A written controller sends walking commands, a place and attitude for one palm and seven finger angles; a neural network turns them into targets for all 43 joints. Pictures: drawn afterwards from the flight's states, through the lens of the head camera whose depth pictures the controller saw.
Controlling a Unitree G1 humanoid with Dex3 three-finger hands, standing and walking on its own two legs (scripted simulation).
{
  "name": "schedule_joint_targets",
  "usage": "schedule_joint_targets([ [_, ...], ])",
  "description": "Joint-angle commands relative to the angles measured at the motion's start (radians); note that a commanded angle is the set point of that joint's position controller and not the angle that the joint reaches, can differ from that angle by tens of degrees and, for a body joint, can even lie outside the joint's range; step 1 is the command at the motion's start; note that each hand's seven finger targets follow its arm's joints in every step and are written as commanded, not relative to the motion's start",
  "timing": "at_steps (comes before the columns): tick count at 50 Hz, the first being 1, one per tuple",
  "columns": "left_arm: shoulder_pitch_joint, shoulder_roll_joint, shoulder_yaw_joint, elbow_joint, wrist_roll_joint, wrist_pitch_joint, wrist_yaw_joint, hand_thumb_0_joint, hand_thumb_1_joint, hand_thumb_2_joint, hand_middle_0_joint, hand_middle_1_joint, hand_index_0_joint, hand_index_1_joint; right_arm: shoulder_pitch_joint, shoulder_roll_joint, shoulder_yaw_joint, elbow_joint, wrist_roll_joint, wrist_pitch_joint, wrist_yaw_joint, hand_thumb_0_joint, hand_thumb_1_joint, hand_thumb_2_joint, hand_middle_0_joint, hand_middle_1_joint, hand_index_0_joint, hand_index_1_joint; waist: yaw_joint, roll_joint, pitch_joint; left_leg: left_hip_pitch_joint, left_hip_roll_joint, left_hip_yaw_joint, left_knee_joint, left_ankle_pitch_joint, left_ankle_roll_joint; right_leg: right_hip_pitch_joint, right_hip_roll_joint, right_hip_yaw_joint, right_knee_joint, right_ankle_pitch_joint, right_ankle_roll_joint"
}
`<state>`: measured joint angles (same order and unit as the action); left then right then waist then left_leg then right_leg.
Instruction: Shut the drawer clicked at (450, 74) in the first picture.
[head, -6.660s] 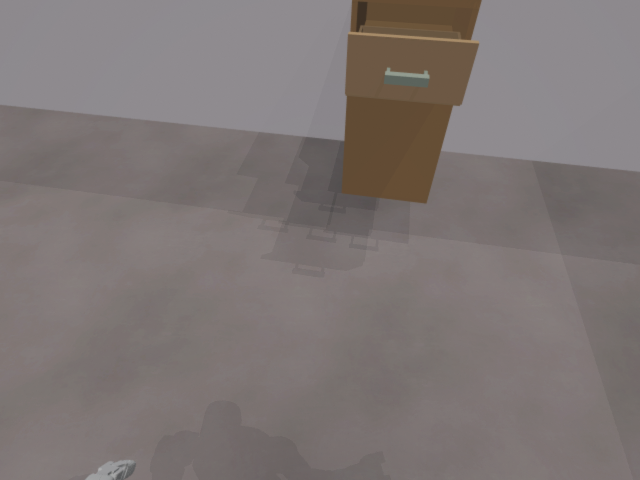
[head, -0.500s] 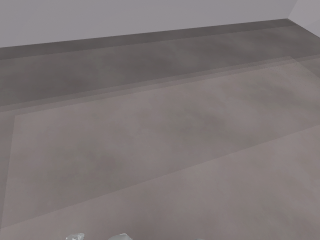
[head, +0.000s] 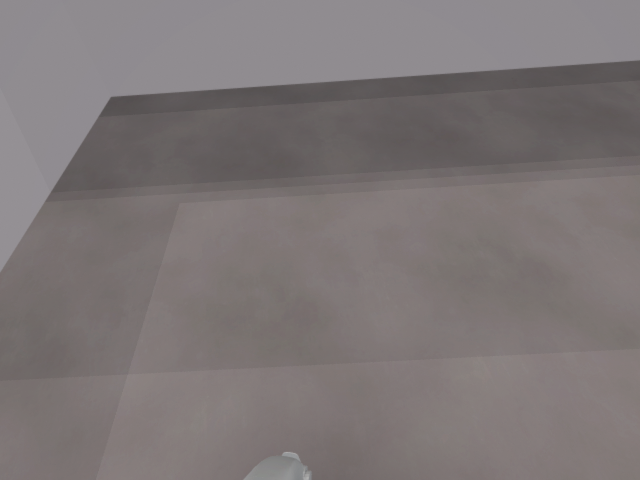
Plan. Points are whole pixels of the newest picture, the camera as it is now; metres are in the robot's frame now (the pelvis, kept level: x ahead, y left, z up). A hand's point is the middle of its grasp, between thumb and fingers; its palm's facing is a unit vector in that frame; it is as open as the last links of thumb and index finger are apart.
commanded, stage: turn to face it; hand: left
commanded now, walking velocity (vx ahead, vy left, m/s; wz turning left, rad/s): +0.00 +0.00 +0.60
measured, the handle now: out of the picture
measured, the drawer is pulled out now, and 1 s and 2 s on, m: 0.29 0.29 0.29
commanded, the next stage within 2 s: none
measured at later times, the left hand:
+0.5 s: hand out of the picture -0.03 +0.27 -0.17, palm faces +0.35 -0.90 -0.25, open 7.4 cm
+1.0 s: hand out of the picture +0.00 +0.22 -0.12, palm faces +0.55 -0.78 -0.31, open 7.4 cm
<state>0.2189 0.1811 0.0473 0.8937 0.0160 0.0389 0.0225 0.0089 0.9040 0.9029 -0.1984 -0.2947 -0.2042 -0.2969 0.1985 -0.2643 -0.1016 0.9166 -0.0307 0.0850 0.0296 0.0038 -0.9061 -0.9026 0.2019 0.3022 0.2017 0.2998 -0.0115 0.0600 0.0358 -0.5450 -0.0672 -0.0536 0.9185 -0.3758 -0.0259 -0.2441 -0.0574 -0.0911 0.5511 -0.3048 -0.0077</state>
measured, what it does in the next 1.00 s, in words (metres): steps on the spot, turning left: left foot, then right foot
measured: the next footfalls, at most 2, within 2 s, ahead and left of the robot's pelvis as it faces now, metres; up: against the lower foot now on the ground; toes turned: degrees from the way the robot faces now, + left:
left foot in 0.34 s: -0.02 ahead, +0.14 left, +0.00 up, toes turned +19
right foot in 0.84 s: +0.09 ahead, -0.07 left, +0.00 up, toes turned +28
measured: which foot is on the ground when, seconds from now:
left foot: up 0.00-0.32, down 0.34-0.84, up 0.86-1.00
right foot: down 0.00-0.36, up 0.38-0.82, down 0.84-1.00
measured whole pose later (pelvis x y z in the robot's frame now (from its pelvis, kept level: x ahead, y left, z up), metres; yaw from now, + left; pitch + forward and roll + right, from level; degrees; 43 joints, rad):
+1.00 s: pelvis +0.01 -0.01 +0.01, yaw +37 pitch -1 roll +3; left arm 0.15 0.17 0.02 0.86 0.01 0.02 0.02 0.01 0.90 0.90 -0.20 -0.30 -0.21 -0.30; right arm 0.24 -0.28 -0.10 0.95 -0.03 0.08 0.03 0.00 -0.91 -0.90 0.20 0.30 0.20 0.30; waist -0.05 0.06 0.06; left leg -0.50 -0.02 -0.03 1.17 -0.39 -0.06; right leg -0.21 -0.08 -0.13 0.52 -0.30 -0.03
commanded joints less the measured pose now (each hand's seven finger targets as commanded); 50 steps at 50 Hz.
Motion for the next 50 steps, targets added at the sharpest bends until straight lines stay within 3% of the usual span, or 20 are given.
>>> schedule_joint_targets([
  [1, -0.096, 0.175, 0.031, -0.104, 0.004, -0.047, 0.014, 0.000, 0.900, 0.900, -0.200, -0.300, -0.200, -0.300, 0.009, -0.076, -0.021, -0.070, 0.003, -0.021, 0.007, 0.000, -0.900, -0.900, 0.200, 0.300, 0.200, 0.300, -0.035, -0.225, 0.043, -0.068, 0.083, 0.034, 0.317, 0.043, -0.038, -0.027, -0.240, 0.126, -0.282, 0.123, -0.072],
  [7, 0.073, 0.205, 0.038, -0.047, 0.011, -0.047, 0.014, 0.000, 0.900, 0.900, -0.200, -0.300, -0.200, -0.300, -0.118, -0.054, -0.001, -0.097, 0.013, -0.025, 0.006, 0.000, -0.900, -0.900, 0.200, 0.300, 0.200, 0.300, 0.054, -0.240, -0.020, -0.044, 0.106, 0.098, 0.085, -0.033, -0.064, 0.189, -0.288, 0.068, -0.208, 0.380, -0.104],
  [12, 0.088, 0.248, 0.054, -0.034, 0.018, -0.038, 0.009, 0.000, 0.900, 0.900, -0.200, -0.300, -0.200, -0.300, -0.141, -0.037, 0.017, -0.104, 0.021, -0.040, 0.004, 0.000, -0.900, -0.900, 0.200, 0.300, 0.200, 0.300, 0.075, -0.303, -0.063, 0.092, 0.096, 0.156, -0.157, -0.083, -0.042, 0.214, -0.320, 0.026, -0.129, 0.539, -0.110],
  [14, 0.066, 0.258, 0.060, -0.035, 0.015, -0.033, 0.007, 0.000, 0.900, 0.900, -0.200, -0.300, -0.200, -0.300, -0.091, -0.047, 0.018, -0.092, 0.021, -0.047, 0.000, 0.000, -0.900, -0.900, 0.200, 0.300, 0.200, 0.300, 0.050, -0.305, -0.095, 0.174, 0.086, 0.180, -0.281, -0.018, -0.031, 0.207, -0.315, -0.017, -0.067, 0.549, -0.083],
  [16, 0.049, 0.246, 0.061, -0.039, 0.000, -0.025, 0.002, 0.000, 0.900, 0.900, -0.200, -0.300, -0.200, -0.300, -0.009, -0.096, 0.005, -0.071, 0.018, -0.060, -0.001, 0.000, -0.900, -0.900, 0.200, 0.300, 0.200, 0.300, -0.002, -0.192, -0.142, 0.390, 0.099, 0.149, -0.511, 0.215, -0.009, 0.093, -0.281, -0.082, 0.099, 0.441, -0.008],
  [17, 0.047, 0.195, 0.055, -0.064, -0.006, -0.022, -0.003, 0.000, 0.900, 0.900, -0.200, -0.300, -0.200, -0.300, 0.052, -0.201, -0.021, -0.065, 0.013, -0.072, -0.006, 0.000, -0.900, -0.900, 0.200, 0.300, 0.200, 0.300, -0.038, 0.078, -0.194, 0.590, 0.298, -0.114, -0.567, 0.481, 0.070, -0.138, -0.178, -0.118, 0.319, 0.133, 0.064],
  [18, -0.024, 0.136, 0.032, -0.112, -0.004, -0.018, -0.005, 0.000, 0.900, 0.900, -0.200, -0.300, -0.200, -0.300, 0.123, -0.282, -0.041, -0.049, 0.019, -0.069, -0.017, 0.000, -0.900, -0.900, 0.200, 0.300, 0.200, 0.300, -0.080, 0.279, -0.181, 0.644, 0.489, -0.340, -0.541, 0.930, 0.195, -0.368, -0.079, -0.057, 0.490, -0.379, 0.115],
  [19, -0.070, 0.166, 0.035, -0.122, 0.003, -0.008, 0.000, 0.000, 0.900, 0.900, -0.200, -0.300, -0.200, -0.300, 0.157, -0.266, -0.036, -0.025, 0.016, -0.063, -0.021, 0.000, -0.900, -0.900, 0.200, 0.300, 0.200, 0.300, -0.087, 0.148, -0.175, 0.606, 0.502, -0.268, -0.506, 0.910, 0.247, -0.365, -0.091, 0.028, 0.585, -0.351, 0.095],
  [21, -0.089, 0.157, 0.044, -0.090, 0.002, -0.001, -0.001, 0.000, 0.900, 0.900, -0.200, -0.300, -0.200, -0.300, 0.054, -0.202, -0.019, -0.042, 0.012, -0.068, -0.040, 0.000, -0.900, -0.900, 0.200, 0.300, 0.200, 0.300, -0.048, 0.176, -0.098, 0.505, 0.378, -0.200, -0.527, 0.777, 0.200, -0.381, -0.091, 0.072, 0.642, -0.208, 0.099],
  [24, -0.047, 0.160, 0.046, -0.062, 0.002, -0.006, -0.014, 0.000, 0.900, 0.900, -0.200, -0.300, -0.200, -0.300, -0.016, -0.164, -0.002, -0.074, 0.013, -0.077, -0.040, 0.000, -0.900, -0.900, 0.200, 0.300, 0.200, 0.300, -0.006, 0.086, -0.083, 0.457, 0.289, -0.130, -0.542, 0.703, 0.156, -0.338, -0.064, 0.074, 0.639, -0.092, 0.110],
  [34, -0.150, 0.146, 0.032, -0.122, -0.007, -0.010, -0.002, 0.000, 0.900, 0.900, -0.200, -0.300, -0.200, -0.300, 0.049, -0.178, -0.016, -0.063, 0.005, -0.066, -0.036, 0.000, -0.900, -0.900, 0.200, 0.300, 0.200, 0.300, -0.037, 0.093, -0.074, 0.439, 0.278, -0.291, -0.536, 0.607, 0.201, -0.251, -0.001, 0.095, 0.333, -0.139, 0.114],
  [37, -0.108, 0.146, 0.030, -0.122, -0.014, -0.018, 0.001, 0.000, 0.900, 0.900, -0.200, -0.300, -0.200, -0.300, 0.020, -0.181, -0.019, -0.073, 0.005, -0.062, -0.036, 0.000, -0.900, -0.900, 0.200, 0.300, 0.200, 0.300, -0.017, 0.117, -0.090, 0.378, 0.261, -0.337, -0.497, 0.654, 0.193, -0.118, 0.037, 0.085, 0.172, -0.123, 0.097],
  [39, -0.044, 0.153, 0.034, -0.107, -0.017, -0.029, 0.004, 0.000, 0.900, 0.900, -0.200, -0.300, -0.200, -0.300, -0.004, -0.173, -0.021, -0.082, 0.010, -0.060, -0.035, 0.000, -0.900, -0.900, 0.200, 0.300, 0.200, 0.300, 0.016, 0.091, -0.115, 0.311, 0.220, -0.331, -0.442, 0.610, 0.154, 0.024, 0.046, 0.072, -0.015, 0.017, 0.089],
  [40, -0.002, 0.179, 0.038, -0.099, -0.016, -0.039, 0.007, 0.000, 0.900, 0.900, -0.200, -0.300, -0.200, -0.300, -0.003, -0.153, -0.018, -0.085, 0.018, -0.061, -0.032, 0.000, -0.900, -0.900, 0.200, 0.300, 0.200, 0.300, 0.038, 0.030, -0.136, 0.229, 0.175, -0.309, -0.385, 0.484, 0.109, 0.159, 0.008, 0.096, -0.165, 0.129, 0.084],
  [41, 0.025, 0.262, 0.056, -0.095, -0.002, -0.052, 0.015, 0.000, 0.900, 0.900, -0.200, -0.300, -0.200, -0.300, 0.028, -0.089, -0.009, -0.093, 0.029, -0.063, -0.025, 0.000, -0.900, -0.900, 0.200, 0.300, 0.200, 0.300, 0.046, -0.196, -0.176, 0.042, 0.073, -0.176, -0.216, 0.179, 0.030, 0.348, -0.213, 0.289, -0.257, 0.178, 0.021],
  [42, 0.032, 0.330, 0.066, -0.102, 0.007, -0.053, 0.019, 0.000, 0.900, 0.900, -0.200, -0.300, -0.200, -0.300, 0.029, -0.063, -0.006, -0.118, 0.024, -0.060, -0.026, 0.000, -0.900, -0.900, 0.200, 0.300, 0.200, 0.300, 0.051, -0.359, -0.161, -0.075, -0.029, -0.024, 0.028, -0.233, -0.031, 0.312, -0.459, 0.509, -0.266, 0.358, -0.110],
  [43, 0.023, 0.305, 0.057, -0.108, 0.000, -0.045, 0.022, 0.000, 0.900, 0.900, -0.200, -0.300, -0.200, -0.300, 0.010, -0.109, -0.016, -0.113, 0.015, -0.052, -0.027, 0.000, -0.900, -0.900, 0.200, 0.300, 0.200, 0.300, 0.047, -0.238, -0.126, -0.035, 0.034, -0.057, 0.196, -0.229, -0.017, 0.180, -0.461, 0.430, -0.252, 0.338, -0.162],
  [45, -0.093, 0.221, 0.040, -0.125, -0.002, -0.046, 0.020, 0.000, 0.900, 0.900, -0.200, -0.300, -0.200, -0.300, 0.027, -0.100, -0.019, -0.066, 0.009, -0.033, -0.014, 0.000, -0.900, -0.900, 0.200, 0.300, 0.200, 0.300, -0.006, -0.249, -0.031, -0.031, 0.072, -0.036, 0.304, -0.099, -0.025, 0.066, -0.326, 0.297, -0.272, 0.205, -0.122],
  [47, -0.120, 0.177, 0.025, -0.129, -0.002, -0.047, 0.014, 0.000, 0.900, 0.900, -0.200, -0.300, -0.200, -0.300, 0.048, -0.082, -0.014, -0.046, 0.007, -0.027, -0.001, 0.000, -0.900, -0.900, 0.200, 0.300, 0.200, 0.300, -0.030, -0.221, 0.006, -0.032, 0.086, 0.002, 0.327, -0.002, -0.040, 0.049, -0.249, 0.147, -0.243, 0.283, -0.086],
  [50, -0.046, 0.183, 0.025, -0.108, 0.000, -0.054, 0.015, 0.000, 0.900, 0.900, -0.200, -0.300, -0.200, -0.300, 0.028, -0.074, -0.006, -0.044, 0.010, -0.021, 0.002, 0.000, -0.900, -0.900, 0.200, 0.300, 0.200, 0.300, -0.004, -0.258, -0.010, -0.042, 0.096, 0.034, 0.287, 0.026, -0.060, 0.123, -0.245, 0.071, -0.227, 0.388, -0.083],
])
